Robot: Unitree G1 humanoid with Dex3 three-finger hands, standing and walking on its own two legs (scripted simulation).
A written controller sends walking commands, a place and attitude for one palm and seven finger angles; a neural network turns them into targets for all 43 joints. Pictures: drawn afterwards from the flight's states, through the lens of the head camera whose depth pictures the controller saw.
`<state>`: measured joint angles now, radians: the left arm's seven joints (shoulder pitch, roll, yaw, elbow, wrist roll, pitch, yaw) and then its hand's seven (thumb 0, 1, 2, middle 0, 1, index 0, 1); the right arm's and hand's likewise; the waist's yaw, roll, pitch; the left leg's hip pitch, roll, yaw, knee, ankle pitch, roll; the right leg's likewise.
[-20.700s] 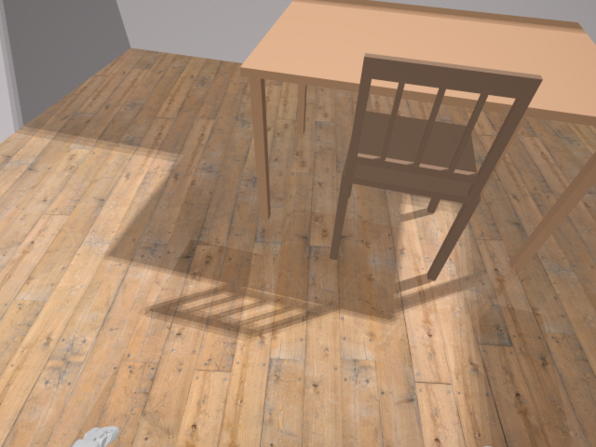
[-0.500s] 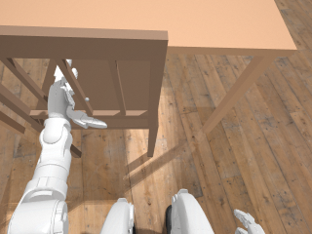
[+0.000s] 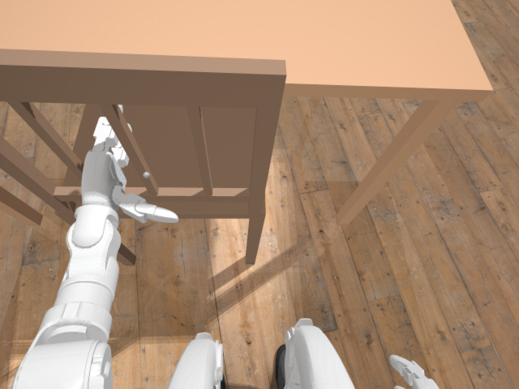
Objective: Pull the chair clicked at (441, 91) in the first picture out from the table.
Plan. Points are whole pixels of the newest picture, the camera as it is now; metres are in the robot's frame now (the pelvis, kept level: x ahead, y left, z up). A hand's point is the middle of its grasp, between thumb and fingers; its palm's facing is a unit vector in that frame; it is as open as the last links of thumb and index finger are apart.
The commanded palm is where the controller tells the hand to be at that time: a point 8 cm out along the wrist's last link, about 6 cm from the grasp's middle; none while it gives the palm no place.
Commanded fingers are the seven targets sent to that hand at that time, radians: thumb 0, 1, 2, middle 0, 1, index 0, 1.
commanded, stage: hook a spindle and tug to test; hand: left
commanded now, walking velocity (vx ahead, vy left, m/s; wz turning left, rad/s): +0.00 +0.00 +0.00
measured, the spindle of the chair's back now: (135, 155) +0.46 +0.19 +0.02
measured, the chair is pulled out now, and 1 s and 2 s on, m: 0.00 0.00 0.03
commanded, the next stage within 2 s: step backward, pulling the chair out in 1.48 s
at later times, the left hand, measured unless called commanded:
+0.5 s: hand (153, 169) +0.44 +0.16 +0.01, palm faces +0.01 -1.00 -0.04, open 12.7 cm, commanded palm +0.42 +0.20 +0.02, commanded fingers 0.00 0.17 0.59 -0.50 -1.45 -0.50 -1.45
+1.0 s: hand (151, 170) +0.44 +0.16 +0.02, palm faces +0.01 -1.00 -0.03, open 4.8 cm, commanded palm +0.40 +0.20 +0.02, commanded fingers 0.00 0.90 0.90 -0.50 -1.45 -0.50 -1.45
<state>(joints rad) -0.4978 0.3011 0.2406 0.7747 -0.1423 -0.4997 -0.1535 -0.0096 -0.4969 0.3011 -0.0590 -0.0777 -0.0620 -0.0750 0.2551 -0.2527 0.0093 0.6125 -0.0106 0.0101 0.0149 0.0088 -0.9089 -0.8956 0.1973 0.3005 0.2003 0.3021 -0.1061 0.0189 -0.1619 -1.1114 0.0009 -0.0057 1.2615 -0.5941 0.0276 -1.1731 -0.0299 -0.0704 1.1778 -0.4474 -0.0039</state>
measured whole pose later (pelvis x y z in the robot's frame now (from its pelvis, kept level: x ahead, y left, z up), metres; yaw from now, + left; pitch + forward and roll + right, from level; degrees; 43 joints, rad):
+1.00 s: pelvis +0.01 +0.00 +0.00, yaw -1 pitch +26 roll -2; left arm -0.49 0.29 0.25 0.77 -0.14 -0.48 -0.12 0.01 0.82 0.86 -0.49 -1.45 -0.46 -1.44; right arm 0.25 -0.24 0.01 0.60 -0.01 0.03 0.02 0.01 -0.91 -0.90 0.20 0.30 0.20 0.30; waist -0.11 0.02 -0.17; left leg -1.11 0.00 0.00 1.25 -0.60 0.03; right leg -1.17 -0.02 -0.06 1.17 -0.45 0.00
